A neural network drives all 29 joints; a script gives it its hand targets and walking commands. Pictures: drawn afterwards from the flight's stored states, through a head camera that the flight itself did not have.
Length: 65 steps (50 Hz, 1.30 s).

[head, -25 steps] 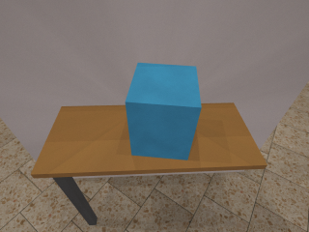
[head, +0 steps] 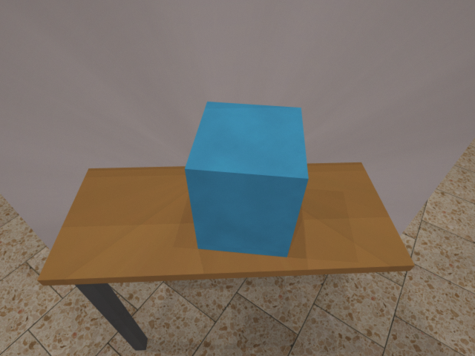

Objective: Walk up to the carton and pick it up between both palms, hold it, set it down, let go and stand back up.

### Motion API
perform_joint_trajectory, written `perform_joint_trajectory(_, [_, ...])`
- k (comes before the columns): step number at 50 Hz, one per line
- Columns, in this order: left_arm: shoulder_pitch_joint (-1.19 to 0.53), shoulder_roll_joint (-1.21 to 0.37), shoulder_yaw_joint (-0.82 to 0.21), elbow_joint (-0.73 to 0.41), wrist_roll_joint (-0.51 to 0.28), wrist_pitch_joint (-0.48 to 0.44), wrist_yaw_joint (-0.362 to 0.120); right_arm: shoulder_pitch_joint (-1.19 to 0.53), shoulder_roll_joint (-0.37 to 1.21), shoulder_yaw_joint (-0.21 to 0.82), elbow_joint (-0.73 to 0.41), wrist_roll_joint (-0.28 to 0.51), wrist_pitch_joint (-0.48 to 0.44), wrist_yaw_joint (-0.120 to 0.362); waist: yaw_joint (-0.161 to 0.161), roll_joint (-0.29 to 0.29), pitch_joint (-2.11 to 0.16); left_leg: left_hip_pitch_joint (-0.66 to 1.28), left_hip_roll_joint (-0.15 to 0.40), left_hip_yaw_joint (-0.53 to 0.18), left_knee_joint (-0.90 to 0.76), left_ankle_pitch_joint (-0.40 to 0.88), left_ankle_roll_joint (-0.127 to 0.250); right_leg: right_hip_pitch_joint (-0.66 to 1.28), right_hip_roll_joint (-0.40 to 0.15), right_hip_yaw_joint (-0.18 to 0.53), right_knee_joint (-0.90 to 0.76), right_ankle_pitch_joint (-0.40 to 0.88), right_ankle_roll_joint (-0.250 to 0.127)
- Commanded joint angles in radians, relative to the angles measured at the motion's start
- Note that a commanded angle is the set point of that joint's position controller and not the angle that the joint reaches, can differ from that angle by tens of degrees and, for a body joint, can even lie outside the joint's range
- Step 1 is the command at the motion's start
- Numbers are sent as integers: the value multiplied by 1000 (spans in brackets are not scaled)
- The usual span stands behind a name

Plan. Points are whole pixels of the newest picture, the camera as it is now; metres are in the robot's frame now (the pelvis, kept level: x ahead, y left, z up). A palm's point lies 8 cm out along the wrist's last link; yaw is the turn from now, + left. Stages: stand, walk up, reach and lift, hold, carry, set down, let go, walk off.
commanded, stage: stand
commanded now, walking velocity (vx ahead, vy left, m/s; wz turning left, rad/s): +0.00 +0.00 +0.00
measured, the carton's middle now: (247, 180) +0.47 -0.01 +0.03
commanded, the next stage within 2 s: none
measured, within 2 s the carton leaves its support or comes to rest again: neither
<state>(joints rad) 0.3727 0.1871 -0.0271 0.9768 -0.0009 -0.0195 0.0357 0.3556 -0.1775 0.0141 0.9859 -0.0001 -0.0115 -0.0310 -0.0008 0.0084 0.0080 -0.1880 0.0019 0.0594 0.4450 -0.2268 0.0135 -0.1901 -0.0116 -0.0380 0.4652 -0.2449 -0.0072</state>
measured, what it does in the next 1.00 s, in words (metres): stands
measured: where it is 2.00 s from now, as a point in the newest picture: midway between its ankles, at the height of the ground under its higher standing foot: outside the picture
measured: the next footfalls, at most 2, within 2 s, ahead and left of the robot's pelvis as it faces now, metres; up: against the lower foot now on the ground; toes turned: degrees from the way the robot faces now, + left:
none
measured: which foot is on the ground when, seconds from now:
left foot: down 0.00-1.00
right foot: down 0.00-1.00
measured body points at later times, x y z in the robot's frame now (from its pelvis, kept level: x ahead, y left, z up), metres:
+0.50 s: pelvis +0.01 +0.00 +0.00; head +0.01 -0.01 +0.45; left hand +0.00 +0.23 -0.15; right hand +0.01 -0.23 -0.15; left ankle +0.01 +0.11 -0.74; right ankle +0.01 -0.11 -0.74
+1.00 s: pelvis +0.01 +0.00 +0.00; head +0.01 +0.00 +0.45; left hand +0.00 +0.23 -0.15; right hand +0.01 -0.22 -0.16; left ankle +0.01 +0.11 -0.74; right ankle +0.01 -0.11 -0.74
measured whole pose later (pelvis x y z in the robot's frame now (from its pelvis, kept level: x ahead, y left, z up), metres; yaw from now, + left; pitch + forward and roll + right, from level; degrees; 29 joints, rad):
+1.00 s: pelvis +0.01 +0.00 +0.00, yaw +0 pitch -2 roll +0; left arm 0.35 0.17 -0.03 1.06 0.00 -0.02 0.04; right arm 0.34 -0.16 0.02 1.05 0.00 -0.01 -0.04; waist 0.00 0.00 0.02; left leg -0.16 0.00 0.05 0.41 -0.22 0.01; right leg -0.16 -0.01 -0.05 0.42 -0.24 -0.01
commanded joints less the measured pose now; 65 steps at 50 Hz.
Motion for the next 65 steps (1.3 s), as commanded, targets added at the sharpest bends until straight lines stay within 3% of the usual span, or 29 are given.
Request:
perform_joint_trajectory(1, [68, 121, 20, -25, -1, -11, 8, 66, -115, -20, -29, 1, -14, -7, 2, -14, 81, -15, 113, -120, -99, 104, 2, -41, -105, 113, -119, 102, 0])
perform_joint_trajectory(4, [60, 132, 23, -20, 0, -13, 9, 62, -113, -14, -20, 1, -14, -8, 3, 4, 62, -2, 113, -116, -97, 127, 3, -24, -108, 116, -119, 120, 2])
perform_joint_trajectory(8, [55, 121, 20, -12, -2, -10, 10, 67, -120, -16, -13, 2, -12, -10, 2, -26, 73, -1, 118, -121, -102, 105, 2, -26, -103, 106, -128, 96, 1])
perform_joint_trajectory(17, [48, 120, 21, 13, 1, -10, 11, 54, -119, -13, 2, 4, -12, -12, 0, 6, 81, -2, 113, -115, -110, 96, 2, -18, -106, 112, -139, 94, -1])
perform_joint_trajectory(21, [50, 113, 19, 21, 0, -9, 12, 56, -117, -13, 11, 4, -11, -13, 1, -24, 86, -2, 115, -117, -112, 91, 3, -22, -106, 106, -146, 88, 0])
perform_joint_trajectory(29, [49, 105, 15, 35, -3, -6, 13, 49, -111, -13, 24, 3, -10, -15, 3, 7, 106, -19, 112, -118, -122, 79, -1, -24, -104, 107, -150, 82, 3])
perform_joint_trajectory(34, [52, 107, 16, 44, -2, -6, 13, 63, -108, -13, 32, 2, -11, -16, -1, -15, 90, -9, 119, -124, -131, 63, 1, -25, -105, 96, -147, 57, 2])
perform_joint_trajectory(36, [55, 108, 13, 43, -2, -6, 13, 59, -103, -11, 32, 7, -11, -15, 1, 7, 79, -17, 115, -120, -130, 60, 1, -9, -110, 105, -146, 71, 2])
perform_joint_trajectory(46, [60, 96, 11, 57, -4, -6, 15, 58, -98, -10, 37, 5, -13, -17, 2, -17, 80, -1, 115, -119, -125, 92, 1, -22, -107, 93, -147, 85, 4])
perform_joint_trajectory(48, [53, 103, 14, 56, -1, -4, 15, 60, -95, -7, 38, 6, -11, -17, 1, 3, 105, -20, 114, -121, -133, 75, 0, -19, -106, 97, -147, 80, 4])
perform_joint_trajectory(55, [58, 101, 15, 65, -3, -8, 16, 67, -97, -10, 46, 5, -12, -18, -1, -21, 72, 5, 115, -118, -127, 93, -2, -13, -107, 93, -148, 83, 3])
perform_joint_trajectory(59, [68, 88, 7, 70, -3, -5, 17, 60, -93, -10, 44, 4, -12, -20, 2, 2, 95, -10, 116, -118, -130, 96, 2, -18, -111, 94, -147, 95, 4])
perform_joint_trajectory(65, [57, 86, 10, 71, -4, -7, 17, 65, -92, -10, 44, 5, -14, -19, 1, -8, 82, 2, 117, -112, -128, 124, 1, -9, -110, 93, -147, 108, 5])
